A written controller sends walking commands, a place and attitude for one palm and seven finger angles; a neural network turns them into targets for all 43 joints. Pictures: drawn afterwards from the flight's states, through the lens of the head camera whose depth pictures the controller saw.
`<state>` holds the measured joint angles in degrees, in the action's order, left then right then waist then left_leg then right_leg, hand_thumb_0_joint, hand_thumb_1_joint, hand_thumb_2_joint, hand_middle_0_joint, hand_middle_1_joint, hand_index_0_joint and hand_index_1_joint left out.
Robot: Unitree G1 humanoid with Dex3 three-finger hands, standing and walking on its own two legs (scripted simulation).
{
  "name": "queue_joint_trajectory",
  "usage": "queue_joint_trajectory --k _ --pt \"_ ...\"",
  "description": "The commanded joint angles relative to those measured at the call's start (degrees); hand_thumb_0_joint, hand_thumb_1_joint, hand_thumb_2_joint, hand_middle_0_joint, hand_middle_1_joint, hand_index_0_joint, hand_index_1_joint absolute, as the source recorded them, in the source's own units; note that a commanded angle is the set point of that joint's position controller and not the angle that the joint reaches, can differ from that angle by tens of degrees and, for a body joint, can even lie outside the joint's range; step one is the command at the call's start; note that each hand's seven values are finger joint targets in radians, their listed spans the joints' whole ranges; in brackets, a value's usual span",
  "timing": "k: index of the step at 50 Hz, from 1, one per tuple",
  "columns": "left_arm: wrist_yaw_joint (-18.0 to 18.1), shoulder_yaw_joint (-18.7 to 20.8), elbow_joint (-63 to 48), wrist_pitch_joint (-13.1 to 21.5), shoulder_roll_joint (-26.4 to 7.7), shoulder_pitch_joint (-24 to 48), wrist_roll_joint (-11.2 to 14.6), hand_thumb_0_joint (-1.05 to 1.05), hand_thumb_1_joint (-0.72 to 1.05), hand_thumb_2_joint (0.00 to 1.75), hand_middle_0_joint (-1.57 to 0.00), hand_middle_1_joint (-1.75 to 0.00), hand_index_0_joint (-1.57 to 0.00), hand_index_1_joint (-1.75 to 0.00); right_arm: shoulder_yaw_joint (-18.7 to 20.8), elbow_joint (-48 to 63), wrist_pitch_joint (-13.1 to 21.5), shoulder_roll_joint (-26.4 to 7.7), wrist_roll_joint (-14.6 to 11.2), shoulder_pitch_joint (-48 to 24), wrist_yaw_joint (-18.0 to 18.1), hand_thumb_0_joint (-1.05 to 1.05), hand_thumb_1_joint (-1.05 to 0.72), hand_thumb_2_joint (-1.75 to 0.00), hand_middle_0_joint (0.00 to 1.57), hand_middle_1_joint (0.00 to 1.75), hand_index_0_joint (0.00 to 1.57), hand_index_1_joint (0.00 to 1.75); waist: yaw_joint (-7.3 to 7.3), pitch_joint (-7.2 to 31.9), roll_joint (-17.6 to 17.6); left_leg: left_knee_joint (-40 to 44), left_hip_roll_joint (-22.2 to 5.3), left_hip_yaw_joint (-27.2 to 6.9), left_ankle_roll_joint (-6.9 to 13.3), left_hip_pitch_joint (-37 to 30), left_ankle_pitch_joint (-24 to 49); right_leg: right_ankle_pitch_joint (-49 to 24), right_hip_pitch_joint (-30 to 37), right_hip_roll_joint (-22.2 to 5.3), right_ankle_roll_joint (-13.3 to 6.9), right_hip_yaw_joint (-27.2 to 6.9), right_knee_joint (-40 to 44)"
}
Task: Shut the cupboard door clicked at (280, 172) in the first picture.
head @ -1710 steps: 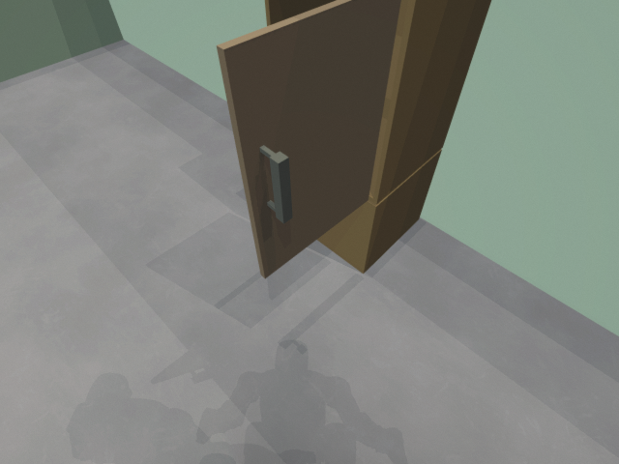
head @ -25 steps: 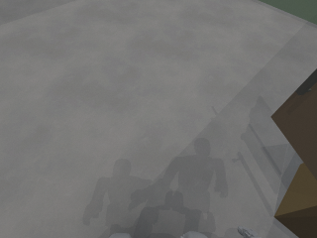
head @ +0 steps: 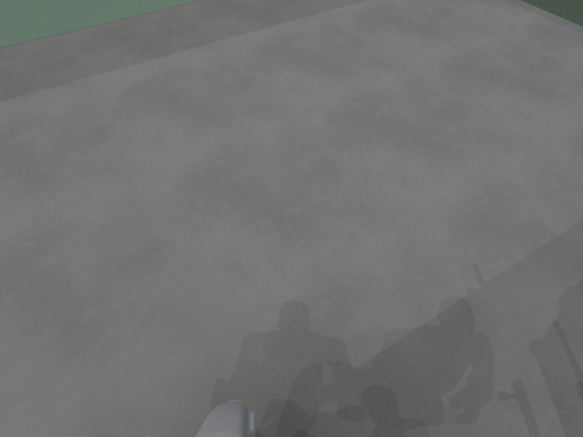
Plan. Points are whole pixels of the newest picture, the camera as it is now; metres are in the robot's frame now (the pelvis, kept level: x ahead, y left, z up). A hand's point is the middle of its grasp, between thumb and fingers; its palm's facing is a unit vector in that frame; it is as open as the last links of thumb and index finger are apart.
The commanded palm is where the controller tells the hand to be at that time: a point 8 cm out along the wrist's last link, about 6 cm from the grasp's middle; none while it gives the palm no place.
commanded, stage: walk to a spot facing it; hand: left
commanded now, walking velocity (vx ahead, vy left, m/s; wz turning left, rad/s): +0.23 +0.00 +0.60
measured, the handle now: out of the picture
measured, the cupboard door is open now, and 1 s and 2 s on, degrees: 59 59 59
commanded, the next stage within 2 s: turn to face it in 0.14 s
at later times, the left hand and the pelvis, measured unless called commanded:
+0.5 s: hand (146, 415) +0.18 +0.25 -0.18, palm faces +0.17 -0.96 -0.21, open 7.4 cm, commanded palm none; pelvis +0.16 +0.05 -0.01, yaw +6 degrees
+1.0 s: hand (163, 320) +0.34 +0.26 -0.19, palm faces -0.14 -0.97 -0.21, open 7.4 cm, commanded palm none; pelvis +0.24 +0.07 -0.02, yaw -12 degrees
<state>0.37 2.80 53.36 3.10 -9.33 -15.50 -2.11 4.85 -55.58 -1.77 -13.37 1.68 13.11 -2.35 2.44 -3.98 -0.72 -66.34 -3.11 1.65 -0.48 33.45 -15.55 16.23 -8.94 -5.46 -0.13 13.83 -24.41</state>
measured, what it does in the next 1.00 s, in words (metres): walks ahead: left foot, then right foot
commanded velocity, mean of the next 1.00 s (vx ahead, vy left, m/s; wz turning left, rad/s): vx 0.04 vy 0.00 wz -0.35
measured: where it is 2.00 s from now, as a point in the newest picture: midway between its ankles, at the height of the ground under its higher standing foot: (277, 414)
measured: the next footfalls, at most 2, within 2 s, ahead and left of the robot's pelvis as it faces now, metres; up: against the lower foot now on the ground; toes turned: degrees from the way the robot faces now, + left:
left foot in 0.22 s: +0.20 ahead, +0.13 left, +0.00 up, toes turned +14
right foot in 0.64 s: +0.28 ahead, -0.07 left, +0.00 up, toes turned -4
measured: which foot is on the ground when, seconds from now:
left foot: up 0.00-0.20, down 0.22-0.64, up 0.66-0.96, down 0.98-1.00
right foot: down 0.00-0.22, up 0.24-0.62, down 0.64-0.98, up 1.00-1.00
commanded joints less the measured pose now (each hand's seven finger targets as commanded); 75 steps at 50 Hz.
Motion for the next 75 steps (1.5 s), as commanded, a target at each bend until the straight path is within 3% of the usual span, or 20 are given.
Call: queue_joint_trajectory --k 1,6,9,10,11,16,29,31,32,34,38,47,49,50,55,63,65,66,68,75 --pt "1.00 2.34 0.09 1.53 -9.11 -7.97 0.33 0.00 0.90 0.90 -0.20 -0.30 -0.20 -0.30 -1.23 6.80 1.43 0.74 -0.19 -7.79 -1.00 0.00 -0.90 -0.90 0.20 0.30 0.20 0.30 -3.82 0.91 7.37 11.77 -1.86 2.20 0.25 6.52 1.11 -26.20 10.75 -14.56 -4.40 -3.25 8.73" --pt "0.83 2.88 0.59 1.07 -11.90 -8.50 0.31 0.00 0.90 0.90 -0.20 -0.30 -0.20 -0.30 -1.65 8.85 2.28 -0.87 -0.22 -10.21 -1.15 0.00 -0.90 -0.90 0.20 0.30 0.20 0.30 -3.71 2.18 8.83 26.18 1.40 6.87 2.90 -3.20 -1.99 -39.24 12.98 -16.62 -4.12 -0.33 1.57" --pt "0.43 3.57 -0.60 0.54 -14.05 -5.94 1.03 0.00 0.90 0.90 -0.20 -0.30 -0.20 -0.30 0.13 5.59 2.72 -6.72 0.19 4.87 0.03 0.00 -0.90 -0.90 0.20 0.30 0.20 0.30 4.89 11.45 4.14 36.37 4.18 6.28 5.56 -32.48 5.06 -35.70 0.19 -13.95 -0.60 3.70 -23.72" --pt "-0.56 3.25 -2.74 0.06 -10.88 -6.24 1.58 0.00 0.90 0.90 -0.20 -0.30 -0.20 -0.30 2.24 4.60 2.92 -15.64 0.84 11.45 0.65 0.00 -0.90 -0.90 0.20 0.30 0.20 0.30 7.10 16.66 -13.58 37.82 -12.87 -19.41 12.70 -47.27 15.58 5.07 -19.69 -4.01 3.38 2.92 -44.10" --pt "-0.45 2.49 -6.82 -0.25 -10.25 -0.62 1.49 0.00 0.90 0.90 -0.20 -0.30 -0.20 -0.30 2.79 3.81 2.71 -19.08 -0.33 14.83 1.53 0.00 -0.90 -0.90 0.20 0.30 0.20 0.30 8.35 17.99 -11.67 43.87 -21.97 -32.85 17.59 -48.43 24.58 20.01 -29.45 -0.67 3.19 -6.95 -52.39" --pt "-0.01 1.24 -0.02 -2.87 -5.66 -6.87 0.24 0.00 0.90 0.90 -0.20 -0.30 -0.20 -0.30 -1.89 6.89 4.04 -6.51 -0.33 -2.23 3.77 0.00 -0.90 -0.90 0.20 0.30 0.20 0.30 -2.21 6.00 -6.09 49.42 -12.90 -10.89 10.57 -20.75 14.04 5.34 -21.03 -3.45 2.64 -13.37 -44.35" --pt "-0.70 1.97 -1.27 -4.67 -4.57 -2.96 0.41 0.00 0.90 0.90 -0.20 -0.30 -0.20 -0.30 -0.70 2.94 1.62 -6.29 -0.26 -2.30 4.53 0.00 -0.90 -0.90 0.20 0.30 0.20 0.30 -3.77 1.24 -4.68 40.63 -14.67 2.16 7.88 -21.34 16.88 -2.23 -8.41 3.67 1.18 -9.16 -12.92" --pt "-0.63 2.78 -0.74 -3.66 -8.14 -6.82 0.14 0.00 0.90 0.90 -0.20 -0.30 -0.20 -0.30 -0.50 3.55 1.52 -5.09 -0.85 -2.40 4.24 0.00 -0.90 -0.90 0.20 0.30 0.20 0.30 -5.51 2.94 2.90 27.55 -8.10 7.21 2.71 -17.45 9.99 -21.34 -1.30 -0.50 -1.92 -18.24 -3.45" --pt "-0.21 3.46 -0.38 -2.98 -12.81 -8.38 -0.23 0.00 0.90 0.90 -0.20 -0.30 -0.20 -0.30 -0.68 4.74 1.67 -2.25 -1.25 -1.87 3.96 0.00 -0.90 -0.90 0.20 0.30 0.20 0.30 -5.66 4.75 14.15 15.16 -0.26 10.79 -0.69 -8.36 -9.28 -38.65 4.34 -12.58 -8.34 -33.21 1.12" --pt "1.06 3.87 -0.42 -2.59 -13.38 -8.25 0.55 0.00 0.90 0.90 -0.20 -0.30 -0.20 -0.30 -1.17 6.20 0.93 -2.41 -1.05 -4.17 4.40 0.00 -0.90 -0.90 0.20 0.30 0.20 0.30 -6.27 8.65 14.81 0.32 1.56 -1.10 -1.88 -0.57 -20.57 -42.59 8.23 -15.64 -15.55 -41.97 4.63" --pt "1.54 3.78 -3.32 -3.48 -11.12 -0.13 0.50 0.00 0.90 0.90 -0.20 -0.30 -0.20 -0.30 -1.33 5.53 0.74 -2.22 -1.02 -3.77 4.08 0.00 -0.90 -0.90 0.20 0.30 0.20 0.30 -3.68 9.00 5.06 4.13 -0.76 -2.53 -2.77 -3.42 -11.64 -29.10 3.40 -9.47 -12.37 -30.72 3.04" --pt "0.03 4.37 -5.80 -5.23 -12.39 6.04 1.07 0.00 0.90 0.90 -0.20 -0.30 -0.20 -0.30 -1.11 5.38 1.92 -4.03 -1.36 4.96 4.63 0.00 -0.90 -0.90 0.20 0.30 0.20 0.30 0.01 8.16 6.14 41.88 1.15 -0.62 -2.38 -26.57 3.06 -14.82 -10.75 -1.12 -5.14 -30.02 -3.68" --pt "-0.84 3.16 -8.45 -5.39 -7.77 5.93 1.60 0.00 0.90 0.90 -0.20 -0.30 -0.20 -0.30 0.35 6.53 2.31 -13.23 -0.09 6.84 5.05 0.00 -0.90 -0.90 0.20 0.30 0.20 0.30 0.62 6.88 -17.52 52.16 -22.49 -23.89 7.83 -30.34 8.36 18.22 -24.27 9.68 1.01 -15.87 -24.48" --pt "-0.93 3.22 -8.88 -5.52 -9.92 7.37 0.91 0.00 0.90 0.90 -0.20 -0.30 -0.20 -0.30 0.04 7.15 2.20 -12.86 0.14 5.79 4.90 0.00 -0.90 -0.90 0.20 0.30 0.20 0.30 0.48 5.13 -13.04 51.62 -24.92 -24.60 11.03 -25.23 8.68 19.12 -23.17 6.62 1.22 -17.37 -33.03" --pt "-2.65 3.04 -7.17 -6.40 -8.66 7.23 1.15 0.00 0.90 0.90 -0.20 -0.30 -0.20 -0.30 -0.96 8.41 2.03 -9.61 0.09 -0.43 5.15 0.00 -0.90 -0.90 0.20 0.30 0.20 0.30 -2.60 4.04 -9.98 45.81 -15.73 -4.12 8.21 -27.23 27.85 11.02 -21.59 3.76 3.32 -12.68 -35.98" --pt "-2.71 2.21 -8.75 -5.80 -8.55 9.21 1.07 0.00 0.90 0.90 -0.20 -0.30 -0.20 -0.30 0.59 6.83 1.50 -12.12 -0.03 2.21 4.11 0.00 -0.90 -0.90 0.20 0.30 0.20 0.30 -1.23 5.57 -11.53 40.09 -17.14 1.87 6.01 -26.63 27.58 5.58 -9.30 5.32 1.31 -8.38 -14.18" --pt "-2.38 2.83 -6.96 -4.98 -11.34 3.04 0.85 0.00 0.90 0.90 -0.20 -0.30 -0.20 -0.30 0.82 7.43 1.31 -11.63 -0.63 0.87 3.59 0.00 -0.90 -0.90 0.20 0.30 0.20 0.30 -4.47 7.47 -5.74 29.74 -13.69 5.86 1.53 -20.77 20.95 -7.72 2.76 4.48 -0.28 -9.63 -0.59" --pt "-1.68 3.85 -5.81 -4.31 -16.86 -0.68 0.38 0.00 0.90 0.90 -0.20 -0.30 -0.20 -0.30 0.22 8.90 1.21 -8.08 -1.18 0.46 3.25 0.00 -0.90 -0.90 0.20 0.30 0.20 0.30 -6.06 9.94 8.43 18.47 -7.73 10.06 -2.05 -9.12 3.30 -21.34 13.17 -7.13 -4.45 -23.36 3.34" --pt "-0.24 4.44 -5.19 -4.31 -20.13 -2.84 1.08 0.00 0.90 0.90 -0.20 -0.30 -0.20 -0.30 -0.83 11.48 0.16 -6.74 -1.10 -4.43 4.10 0.00 -0.90 -0.90 0.20 0.30 0.20 0.30 -7.38 7.72 13.28 0.50 -2.61 -0.44 -3.40 2.06 -20.16 -34.52 8.65 -16.92 -13.95 -35.93 3.88" --pt "0.14 3.77 -8.05 -4.56 -15.93 6.91 0.33 0.00 0.90 0.90 -0.20 -0.30 -0.20 -0.30 -0.87 9.02 0.19 -5.39 -1.07 -1.84 3.48 0.00 -0.90 -0.90 0.20 0.30 0.20 0.30 -2.45 6.56 8.89 11.78 -1.16 -0.02 -4.45 -6.42 -9.02 -23.42 -0.67 -7.41 -10.53 -28.06 2.42"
